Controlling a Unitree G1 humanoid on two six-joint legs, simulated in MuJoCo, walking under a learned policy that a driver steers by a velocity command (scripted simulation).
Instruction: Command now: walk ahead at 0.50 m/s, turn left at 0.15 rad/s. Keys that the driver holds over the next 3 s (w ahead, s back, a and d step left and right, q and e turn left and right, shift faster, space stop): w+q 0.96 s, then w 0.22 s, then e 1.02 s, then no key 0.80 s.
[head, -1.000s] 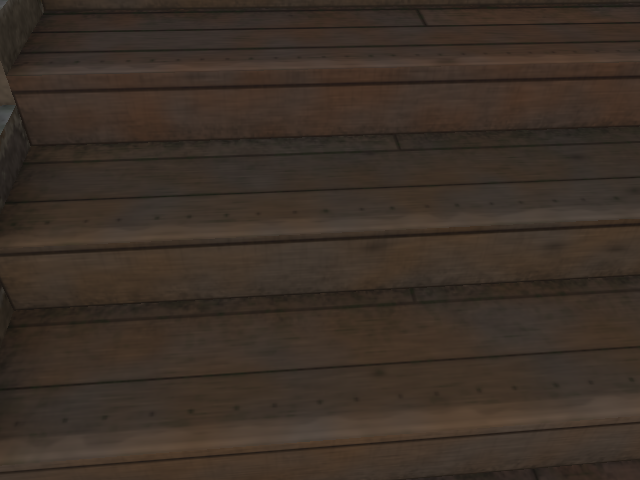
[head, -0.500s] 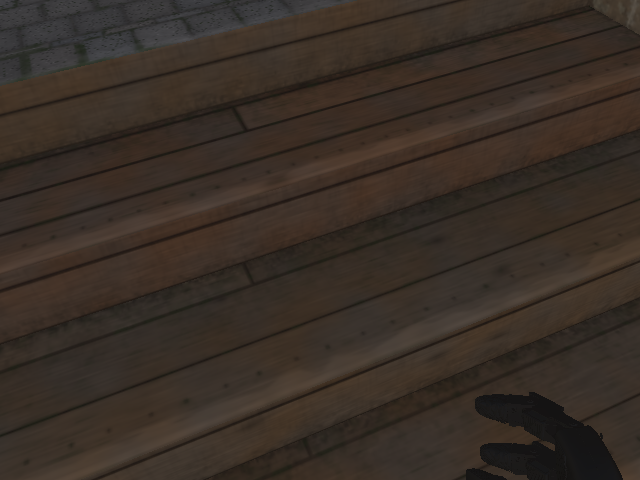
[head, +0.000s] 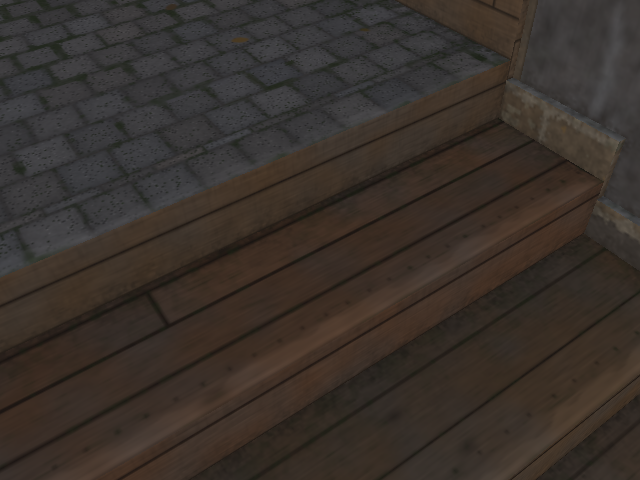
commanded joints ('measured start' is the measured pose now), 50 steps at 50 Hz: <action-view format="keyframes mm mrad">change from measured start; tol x64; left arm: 1 117 -112 -68 -60 14 -5 -5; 50 -404 -113 -127 -407 35 -73 46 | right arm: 1 -71 99 55 -48 24 -15 35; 50 166 -46 5 -145 62 61 -19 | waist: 1 132 -39 144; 50 -88 37 71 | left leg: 1 -83 183 -320 -379 62 117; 14 533 173 -380 -153 1202 64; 17 -565 -67 -266 748 -255 -20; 21 -1169 80 -256 1818 -350 -33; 31 -72 -28 23 386 -163 26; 34 385 311 -1144 -396 19 351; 50 146 206 -608 -584 103 173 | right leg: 1 -248 -118 -79 13 72 26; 12 194 36 -349 -1159 -164 169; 18 1440 -611 238 -1385 1329 -131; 24 450 -355 -202 -1802 -74 121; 27 -33 -212 -403 -1968 526 -3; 31 934 -367 -331 -1409 1791 -15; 34 130 18 -19 -129 -70 87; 50 -456 -152 -322 -313 -84 164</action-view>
